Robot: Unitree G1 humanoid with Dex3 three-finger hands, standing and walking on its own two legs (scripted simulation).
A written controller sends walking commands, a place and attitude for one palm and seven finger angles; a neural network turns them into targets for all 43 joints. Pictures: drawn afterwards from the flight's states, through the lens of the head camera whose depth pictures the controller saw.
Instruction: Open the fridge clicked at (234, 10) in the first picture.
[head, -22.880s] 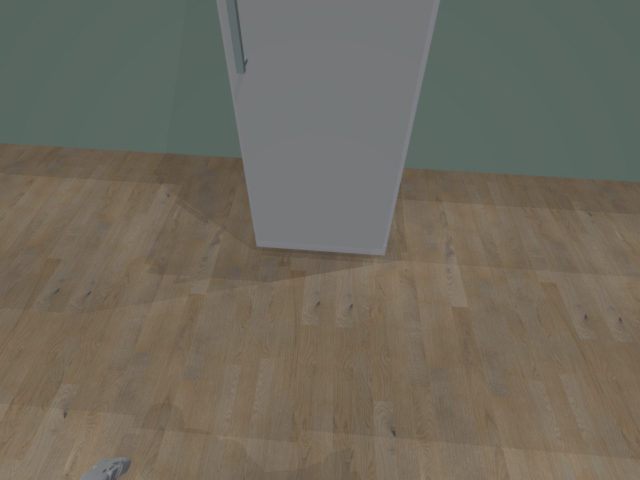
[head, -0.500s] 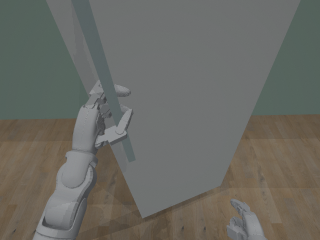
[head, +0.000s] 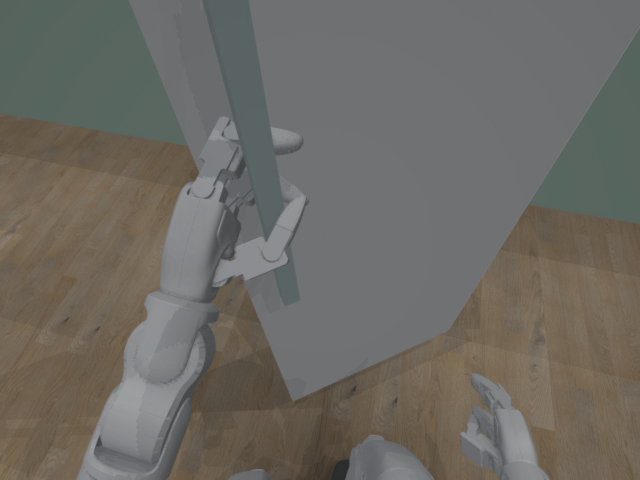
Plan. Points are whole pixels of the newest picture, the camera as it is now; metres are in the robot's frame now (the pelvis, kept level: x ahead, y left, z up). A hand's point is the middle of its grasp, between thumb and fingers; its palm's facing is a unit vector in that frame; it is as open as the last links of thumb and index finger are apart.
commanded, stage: walk backward, drawing the door open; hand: left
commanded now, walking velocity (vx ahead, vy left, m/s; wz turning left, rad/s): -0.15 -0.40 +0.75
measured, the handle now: (255, 160) +0.33 +0.04 +0.25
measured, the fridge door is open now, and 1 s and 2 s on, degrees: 38 69 76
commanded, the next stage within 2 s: stop walking and hold the door back in 1.04 s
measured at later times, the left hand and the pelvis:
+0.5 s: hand (388, 332) +0.21 -0.05 +0.21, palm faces +0.23 -0.96 -0.15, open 6.9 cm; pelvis -0.04 -0.23 +0.01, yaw +28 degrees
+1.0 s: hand (603, 438) +0.14 -0.17 +0.21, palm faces +0.75 -0.64 -0.15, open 6.5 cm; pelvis +0.03 -0.46 +0.01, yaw +50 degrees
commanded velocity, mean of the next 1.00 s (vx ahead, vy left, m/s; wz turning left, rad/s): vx -0.15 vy -0.39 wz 0.75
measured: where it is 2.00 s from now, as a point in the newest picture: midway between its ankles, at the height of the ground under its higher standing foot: outside the picture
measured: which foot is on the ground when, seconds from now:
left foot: down 0.00-0.14, up 0.16-0.36, down 0.38-0.58, up 0.60-0.76, down 0.78-0.98, up 1.00-1.00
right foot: up 0.00-0.12, down 0.14-0.38, up 0.40-0.56, down 0.58-0.78, up 0.80-0.98, down 1.00-1.00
